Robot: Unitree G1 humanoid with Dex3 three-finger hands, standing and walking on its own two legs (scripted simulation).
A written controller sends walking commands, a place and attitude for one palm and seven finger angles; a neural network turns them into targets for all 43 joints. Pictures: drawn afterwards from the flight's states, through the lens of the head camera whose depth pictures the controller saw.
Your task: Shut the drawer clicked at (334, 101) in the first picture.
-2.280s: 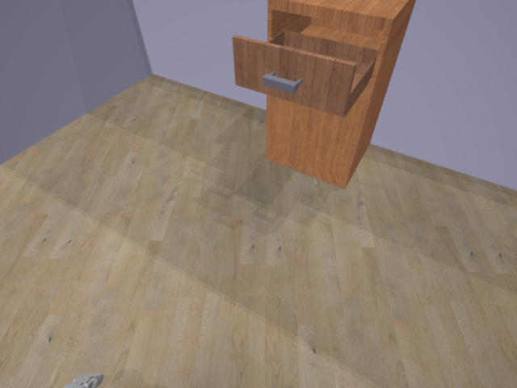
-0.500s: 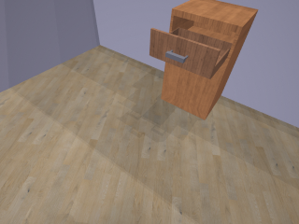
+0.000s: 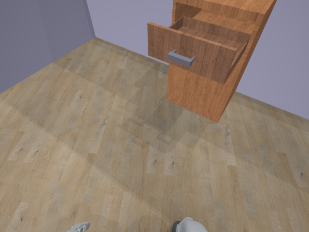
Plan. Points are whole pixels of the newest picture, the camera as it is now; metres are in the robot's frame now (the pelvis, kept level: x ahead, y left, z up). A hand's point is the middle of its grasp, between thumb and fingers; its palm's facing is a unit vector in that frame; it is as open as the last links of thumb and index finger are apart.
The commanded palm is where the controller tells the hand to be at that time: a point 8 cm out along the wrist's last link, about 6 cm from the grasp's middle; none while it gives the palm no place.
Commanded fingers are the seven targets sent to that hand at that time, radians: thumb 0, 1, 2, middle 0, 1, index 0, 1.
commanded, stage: walk to a spot facing it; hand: left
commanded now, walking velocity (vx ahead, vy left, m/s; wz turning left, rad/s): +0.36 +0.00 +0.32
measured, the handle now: (181, 56) +0.85 -0.13 -0.04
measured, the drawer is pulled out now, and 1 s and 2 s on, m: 0.30 0.30 0.30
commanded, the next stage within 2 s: turn to face it in 0.34 s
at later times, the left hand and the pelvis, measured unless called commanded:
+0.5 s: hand out of the picture +0.10 +0.21 -0.19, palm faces +0.32 -0.93 -0.18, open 7.3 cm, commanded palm none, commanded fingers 0.00 0.90 0.90 -0.20 -0.30 -0.20 -0.30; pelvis +0.18 +0.03 -0.01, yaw +15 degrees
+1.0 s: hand (94, 180) +0.30 +0.21 -0.15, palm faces +0.08 -0.96 -0.27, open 7.3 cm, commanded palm none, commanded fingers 0.00 0.90 0.90 -0.20 -0.30 -0.20 -0.30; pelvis +0.25 +0.01 +0.00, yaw +0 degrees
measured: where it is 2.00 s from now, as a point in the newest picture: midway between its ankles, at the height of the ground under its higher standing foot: outside the picture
